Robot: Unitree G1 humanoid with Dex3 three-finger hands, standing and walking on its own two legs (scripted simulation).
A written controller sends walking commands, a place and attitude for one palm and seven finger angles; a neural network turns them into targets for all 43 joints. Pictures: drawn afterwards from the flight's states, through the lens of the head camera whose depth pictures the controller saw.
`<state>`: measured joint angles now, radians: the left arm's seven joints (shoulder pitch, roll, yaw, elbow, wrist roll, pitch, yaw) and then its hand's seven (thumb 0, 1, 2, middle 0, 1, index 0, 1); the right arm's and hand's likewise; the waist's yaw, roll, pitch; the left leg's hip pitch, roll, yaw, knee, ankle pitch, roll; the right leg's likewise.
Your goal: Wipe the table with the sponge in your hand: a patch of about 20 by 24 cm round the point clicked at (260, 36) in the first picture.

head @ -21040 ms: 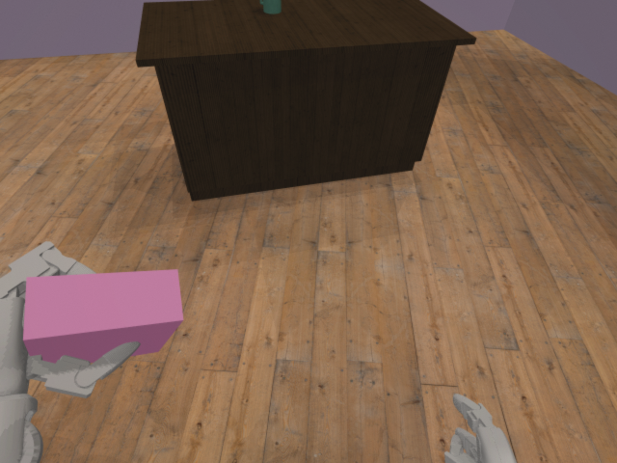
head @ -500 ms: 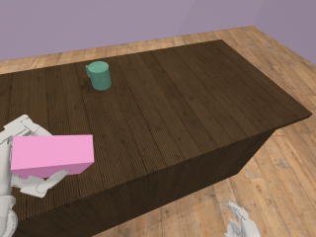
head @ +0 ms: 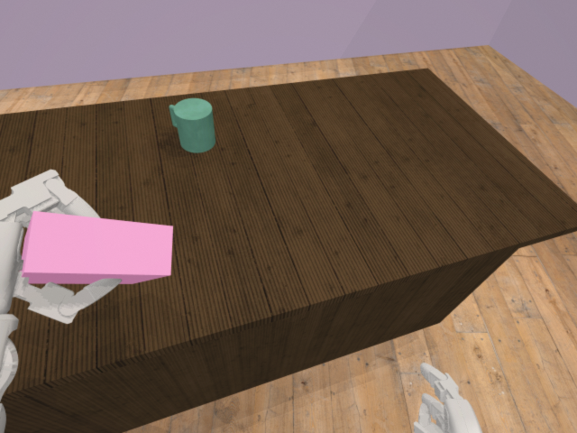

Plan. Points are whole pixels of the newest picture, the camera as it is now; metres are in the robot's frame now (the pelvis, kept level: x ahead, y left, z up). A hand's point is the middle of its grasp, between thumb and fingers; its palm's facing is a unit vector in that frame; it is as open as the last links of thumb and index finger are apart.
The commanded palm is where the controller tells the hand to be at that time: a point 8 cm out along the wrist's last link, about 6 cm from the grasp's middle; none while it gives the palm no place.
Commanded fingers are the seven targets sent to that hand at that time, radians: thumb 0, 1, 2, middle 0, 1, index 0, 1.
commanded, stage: turn the palm down, sponge in hand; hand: left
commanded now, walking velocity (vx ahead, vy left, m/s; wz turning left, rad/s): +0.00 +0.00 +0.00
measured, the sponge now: (113, 256) +0.25 +0.23 +0.14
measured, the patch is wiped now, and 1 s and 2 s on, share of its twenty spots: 0.00 0.00 0.00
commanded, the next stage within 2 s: none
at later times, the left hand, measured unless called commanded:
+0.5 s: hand (53, 276) +0.21 +0.26 +0.17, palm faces +0.43 -0.59 -0.69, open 9.1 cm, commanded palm +0.17 +0.27 +0.19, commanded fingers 0.00 0.10 1.30 -1.20 -1.60 -1.20 -1.60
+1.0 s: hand (88, 294) +0.21 +0.25 +0.13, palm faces +0.17 -0.41 -0.89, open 9.1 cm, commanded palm +0.18 +0.25 +0.20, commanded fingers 0.00 0.10 1.30 -1.20 -1.60 -1.20 -1.60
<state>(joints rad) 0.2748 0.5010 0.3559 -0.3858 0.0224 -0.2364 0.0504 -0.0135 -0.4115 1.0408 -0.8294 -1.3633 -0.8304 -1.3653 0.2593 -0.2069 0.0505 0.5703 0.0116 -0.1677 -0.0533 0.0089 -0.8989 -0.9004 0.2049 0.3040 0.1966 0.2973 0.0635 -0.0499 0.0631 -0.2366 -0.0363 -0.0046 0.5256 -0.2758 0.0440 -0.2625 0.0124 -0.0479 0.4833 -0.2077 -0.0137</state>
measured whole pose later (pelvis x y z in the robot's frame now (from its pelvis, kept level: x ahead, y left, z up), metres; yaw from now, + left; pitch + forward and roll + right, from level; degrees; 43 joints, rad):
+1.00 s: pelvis -0.01 -0.05 -0.01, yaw -1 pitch -2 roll +1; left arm 0.33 0.60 0.25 -0.33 0.36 0.22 0.00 -0.01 -0.41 1.05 -0.82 -1.39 -0.82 -1.39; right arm 0.16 -0.32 0.00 0.60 0.04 -0.01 -0.14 0.01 -0.90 -0.90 0.20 0.30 0.20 0.30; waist 0.08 0.09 0.02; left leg -0.26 0.01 0.00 0.61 -0.32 -0.01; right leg -0.32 0.05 -0.05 0.62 -0.27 -0.08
